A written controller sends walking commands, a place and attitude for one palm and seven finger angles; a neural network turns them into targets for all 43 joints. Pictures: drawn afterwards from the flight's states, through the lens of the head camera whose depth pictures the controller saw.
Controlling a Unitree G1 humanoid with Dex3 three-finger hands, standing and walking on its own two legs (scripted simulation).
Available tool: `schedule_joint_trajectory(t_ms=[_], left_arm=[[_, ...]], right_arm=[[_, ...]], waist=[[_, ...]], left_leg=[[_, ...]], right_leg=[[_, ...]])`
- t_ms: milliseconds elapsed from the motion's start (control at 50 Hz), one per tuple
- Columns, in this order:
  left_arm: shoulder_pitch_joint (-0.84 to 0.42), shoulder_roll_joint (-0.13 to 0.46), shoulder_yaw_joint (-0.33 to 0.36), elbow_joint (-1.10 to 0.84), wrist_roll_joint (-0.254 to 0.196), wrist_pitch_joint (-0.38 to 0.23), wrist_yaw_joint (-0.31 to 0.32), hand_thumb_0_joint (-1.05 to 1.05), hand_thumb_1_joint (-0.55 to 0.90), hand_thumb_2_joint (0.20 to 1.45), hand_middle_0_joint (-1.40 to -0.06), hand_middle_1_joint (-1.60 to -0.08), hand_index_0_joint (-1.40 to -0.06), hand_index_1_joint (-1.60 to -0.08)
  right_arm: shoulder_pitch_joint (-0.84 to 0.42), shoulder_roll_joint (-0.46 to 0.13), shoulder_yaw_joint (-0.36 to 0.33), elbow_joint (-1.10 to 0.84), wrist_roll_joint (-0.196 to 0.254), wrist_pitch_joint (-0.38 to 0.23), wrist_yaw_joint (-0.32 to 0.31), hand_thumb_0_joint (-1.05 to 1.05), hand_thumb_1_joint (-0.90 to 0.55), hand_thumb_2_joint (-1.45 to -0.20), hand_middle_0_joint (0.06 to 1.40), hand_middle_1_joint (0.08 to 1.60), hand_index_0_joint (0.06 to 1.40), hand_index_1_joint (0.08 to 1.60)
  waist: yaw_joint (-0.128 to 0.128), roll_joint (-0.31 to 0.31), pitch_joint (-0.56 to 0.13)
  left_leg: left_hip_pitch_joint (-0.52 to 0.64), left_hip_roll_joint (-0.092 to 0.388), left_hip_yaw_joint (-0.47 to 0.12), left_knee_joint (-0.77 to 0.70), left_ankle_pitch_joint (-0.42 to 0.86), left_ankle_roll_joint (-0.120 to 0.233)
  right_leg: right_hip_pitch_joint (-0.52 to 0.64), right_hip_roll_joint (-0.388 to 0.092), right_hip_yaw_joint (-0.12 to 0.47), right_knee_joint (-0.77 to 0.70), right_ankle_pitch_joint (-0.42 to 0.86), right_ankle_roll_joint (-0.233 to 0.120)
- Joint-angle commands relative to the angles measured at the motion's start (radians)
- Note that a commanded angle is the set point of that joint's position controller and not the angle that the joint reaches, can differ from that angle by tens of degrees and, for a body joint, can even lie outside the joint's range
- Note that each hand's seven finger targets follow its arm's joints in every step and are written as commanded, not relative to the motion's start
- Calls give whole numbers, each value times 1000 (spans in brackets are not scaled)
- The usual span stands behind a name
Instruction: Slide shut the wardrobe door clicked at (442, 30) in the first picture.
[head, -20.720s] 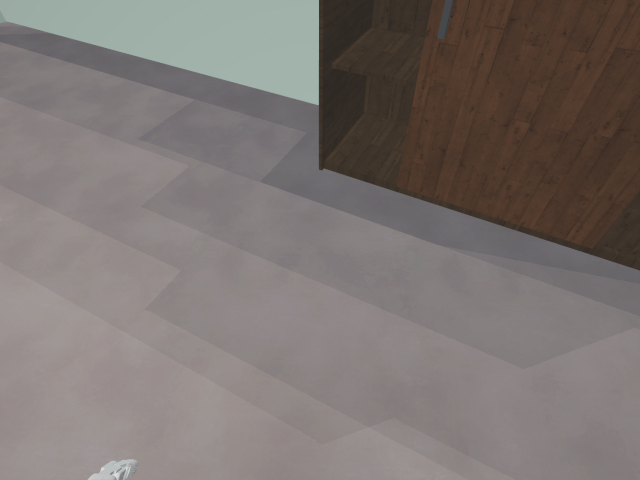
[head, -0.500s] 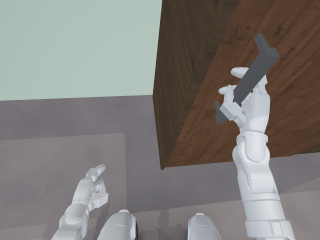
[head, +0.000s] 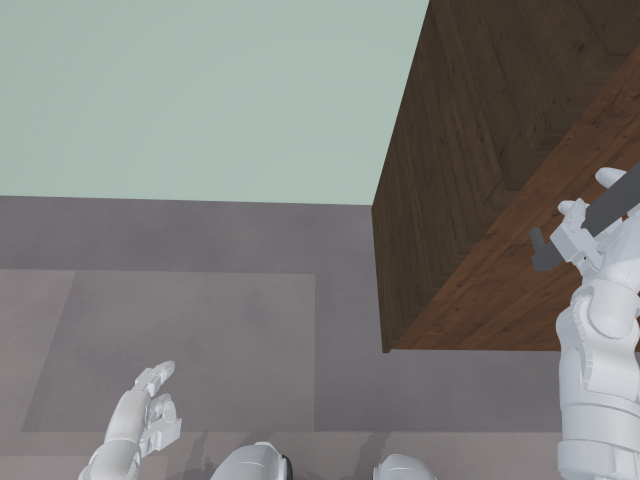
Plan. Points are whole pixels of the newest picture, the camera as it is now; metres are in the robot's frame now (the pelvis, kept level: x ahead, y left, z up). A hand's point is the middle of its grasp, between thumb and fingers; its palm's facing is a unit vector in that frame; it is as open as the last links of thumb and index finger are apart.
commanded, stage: step sideways, sliding the door along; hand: right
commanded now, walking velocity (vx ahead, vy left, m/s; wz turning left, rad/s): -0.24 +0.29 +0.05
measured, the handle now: (589, 203) +0.41 -0.31 +0.09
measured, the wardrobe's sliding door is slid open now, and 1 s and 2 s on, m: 0.00 0.00 0.00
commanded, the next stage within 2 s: stop walking and hold the door there in 0.06 s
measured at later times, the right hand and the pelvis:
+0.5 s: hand (571, 235) +0.37 -0.27 +0.09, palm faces +0.51 +0.82 -0.27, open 6.2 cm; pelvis +0.02 +0.02 -0.01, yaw +8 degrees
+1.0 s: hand (573, 237) +0.36 -0.27 +0.09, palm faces +0.47 +0.84 -0.28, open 6.1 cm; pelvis +0.02 +0.01 +0.00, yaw +10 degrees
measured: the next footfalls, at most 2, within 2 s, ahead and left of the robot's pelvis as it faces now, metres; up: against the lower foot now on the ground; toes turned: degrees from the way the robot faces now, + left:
left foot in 0.20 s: +0.08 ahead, +0.15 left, +0.00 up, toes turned +12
right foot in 0.42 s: +0.09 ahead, -0.10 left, +0.00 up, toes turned +3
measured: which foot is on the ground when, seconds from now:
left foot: down 0.00-0.00, up 0.02-0.18, down 0.20-1.00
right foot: down 0.00-0.24, up 0.26-0.40, down 0.42-1.00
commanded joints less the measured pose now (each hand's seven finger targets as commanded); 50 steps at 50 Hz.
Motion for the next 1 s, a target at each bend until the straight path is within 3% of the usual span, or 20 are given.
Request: schedule_joint_trajectory(t_ms=[0,60,100,140,160,180,220,240,260,280,340,360,400,420,460,520,580,640,760,980], left_arm=[[-31,112,57,-155,17,-48,-38,0,900,900,-200,-300,-200,-300],[-47,93,47,-151,17,-66,-25,0,900,900,-200,-300,-200,-300],[-15,102,45,-154,7,-85,-25,0,900,900,-200,-300,-200,-300],[-13,95,38,-155,-7,-103,-25,0,900,900,-200,-300,-200,-300],[69,187,71,-83,3,-81,1,0,900,900,-200,-300,-200,-300],[51,133,55,-117,4,-67,1,0,900,900,-200,-300,-200,-300],[19,100,52,-124,1,-70,11,0,900,900,-200,-300,-200,-300],[17,85,31,-113,-1,-70,23,0,900,900,-200,-300,-200,-300],[-13,68,-2,-100,2,-73,21,0,900,900,-200,-300,-200,-300],[-12,71,-16,-91,2,-74,28,0,900,900,-200,-300,-200,-300],[-17,81,-17,-54,11,-72,55,0,900,900,-200,-300,-200,-300],[-34,96,-5,-62,11,-69,66,0,900,900,-200,-300,-200,-300],[-22,124,8,-93,6,-62,57,0,900,900,-200,-300,-200,-300],[-13,110,2,-84,9,-62,51,0,900,900,-200,-300,-200,-300],[-26,110,-5,-78,25,-65,59,0,900,900,-200,-300,-200,-300],[9,132,-8,-71,16,-69,58,0,900,900,-200,-300,-200,-300],[-3,126,-13,-74,20,-70,68,0,900,900,-200,-300,-200,-300],[35,134,3,-45,16,-59,77,0,900,900,-200,-300,-200,-300],[15,139,-5,-37,17,-51,87,0,900,900,-200,-300,-200,-300],[17,131,-8,-42,17,-40,94,0,900,900,-200,-300,-200,-300]], right_arm=[[-339,54,313,-498,-118,-170,144,0,-900,-900,450,1400,450,1400],[-317,25,306,-501,-110,-154,128,0,-900,-900,450,1400,450,1400],[-304,24,328,-472,-121,-137,129,0,-900,-900,450,1400,450,1400],[-303,0,318,-480,-134,-136,133,0,-900,-900,450,1400,450,1400],[-130,-686,-320,-120,-177,-144,102,0,-900,-900,450,1400,450,1400],[-113,-558,-233,-100,-170,-130,115,0,-900,-900,450,1400,450,1400],[-63,-523,-208,-112,-140,-129,124,0,-900,-900,450,1400,450,1400],[-49,-438,-135,-127,-124,-128,127,0,-900,-900,450,1400,450,1400],[-11,-417,-149,-113,-125,-118,118,0,-900,-900,450,1400,450,1400],[-10,-475,-228,-124,-126,-123,99,0,-900,-900,450,1400,450,1400],[5,-414,-187,-131,-124,-125,82,0,-900,-900,450,1400,450,1400],[19,-383,-156,-138,-118,-127,81,0,-900,-900,450,1400,450,1400],[11,-325,-85,-204,-117,-118,89,0,-900,-900,450,1400,450,1400],[68,-229,-13,-138,-123,-102,101,0,-900,-900,450,1400,450,1400],[18,-356,-93,-148,-144,-94,80,0,-900,-900,450,1400,450,1400],[53,-332,-62,-132,-143,-82,79,0,-900,-900,450,1400,450,1400],[42,-347,-65,-90,-143,-76,81,0,-900,-900,450,1400,450,1400],[45,-360,-78,-21,-131,-68,73,0,-900,-900,450,1400,450,1400],[33,-348,-69,18,-139,-90,72,0,-900,-900,450,1400,450,1400],[42,-296,-18,17,-140,-102,78,0,-900,-900,450,1400,450,1400]], waist=[[52,-265,-538],[49,-403,-456],[57,-360,-446],[59,-310,-463],[31,-257,-461],[31,-131,-478],[23,249,-552],[19,237,-544],[29,128,-522],[37,131,-518],[63,180,-541],[63,98,-507],[39,-140,-466],[56,-220,-419],[46,-346,-274],[47,-195,-356],[64,-92,-386],[62,55,-414],[57,-67,-364],[53,-42,-353]], left_leg=[[-241,29,-105,321,-309,-52],[-155,67,-36,197,-215,-37],[-34,48,32,65,-112,-32],[95,41,78,-96,97,-38],[43,18,102,-157,205,-60],[214,83,47,-174,551,-38],[333,346,-369,-144,1112,153],[305,397,-384,-141,993,166],[297,392,-349,-129,880,171],[286,360,-275,-110,829,139],[252,251,-168,-93,580,53],[194,202,-133,-58,435,23],[26,78,-69,22,-58,-35],[14,50,-43,93,-204,-27],[-13,64,-24,124,-196,-24],[80,64,8,-147,-29,-30],[188,126,-103,-196,300,-7],[113,175,-208,-277,141,18],[74,109,-108,-238,18,-15],[78,99,-82,-219,113,-23]], right_leg=[[653,-386,183,-92,1138,-205],[540,-297,6,-67,885,-135],[450,-238,-54,-19,800,-79],[393,-179,-77,108,671,-89],[389,-148,-112,145,609,-68],[217,-71,-97,266,450,-15],[-102,135,4,640,-511,30],[-138,113,134,693,-543,17],[-154,90,173,555,-549,9],[-133,83,153,382,-532,4],[48,133,49,-92,-165,1],[118,84,56,-174,0,-3],[152,-145,260,-220,284,-105],[89,-136,238,-271,163,-114],[-14,-120,198,-291,152,-128],[102,-56,116,-165,248,-71],[4,31,50,-135,32,-8],[36,79,51,-102,-144,-15],[18,26,93,-238,-141,-40],[35,25,68,-244,-69,-28]])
